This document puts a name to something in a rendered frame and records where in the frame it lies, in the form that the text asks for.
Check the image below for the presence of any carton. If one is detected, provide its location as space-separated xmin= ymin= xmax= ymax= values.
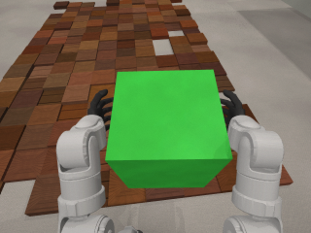
xmin=105 ymin=69 xmax=233 ymax=188

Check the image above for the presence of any robot right upper arm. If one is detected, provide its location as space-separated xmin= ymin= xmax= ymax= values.
xmin=223 ymin=215 xmax=280 ymax=233

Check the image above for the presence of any left robot forearm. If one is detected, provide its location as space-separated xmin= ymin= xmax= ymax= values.
xmin=56 ymin=115 xmax=107 ymax=233

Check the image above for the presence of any robot right hand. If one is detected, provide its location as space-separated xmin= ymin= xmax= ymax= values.
xmin=220 ymin=89 xmax=246 ymax=132

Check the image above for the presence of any robot left hand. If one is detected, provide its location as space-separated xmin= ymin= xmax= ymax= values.
xmin=87 ymin=88 xmax=114 ymax=131

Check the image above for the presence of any robot left upper arm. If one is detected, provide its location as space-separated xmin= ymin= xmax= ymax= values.
xmin=61 ymin=215 xmax=115 ymax=233

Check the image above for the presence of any right robot forearm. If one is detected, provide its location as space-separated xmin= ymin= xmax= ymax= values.
xmin=227 ymin=115 xmax=285 ymax=233

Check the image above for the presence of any left robot shin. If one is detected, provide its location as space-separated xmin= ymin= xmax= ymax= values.
xmin=124 ymin=226 xmax=137 ymax=231

